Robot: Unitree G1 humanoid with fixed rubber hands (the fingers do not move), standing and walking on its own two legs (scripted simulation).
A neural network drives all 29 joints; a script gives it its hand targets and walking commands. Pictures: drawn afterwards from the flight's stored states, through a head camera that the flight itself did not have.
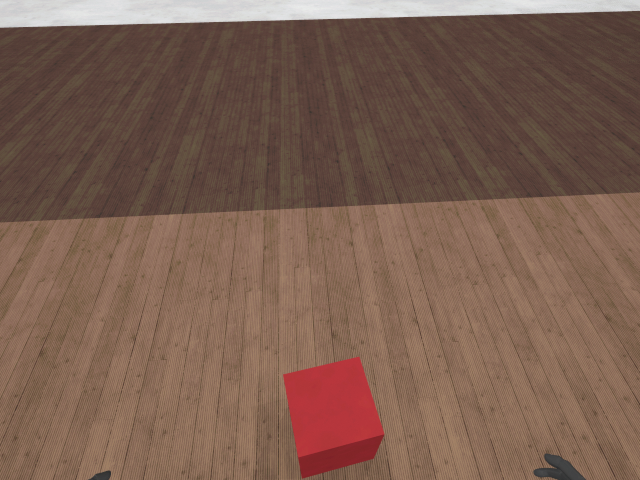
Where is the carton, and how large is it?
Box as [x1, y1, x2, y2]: [283, 357, 383, 478]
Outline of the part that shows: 359,357 283,374 302,478 373,458 383,436 383,431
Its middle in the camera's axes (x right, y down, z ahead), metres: +0.03 +0.50 +1.07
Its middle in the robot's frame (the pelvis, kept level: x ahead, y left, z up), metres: +0.39 -0.02 -0.66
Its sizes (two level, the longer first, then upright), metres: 0.210 0.200 0.250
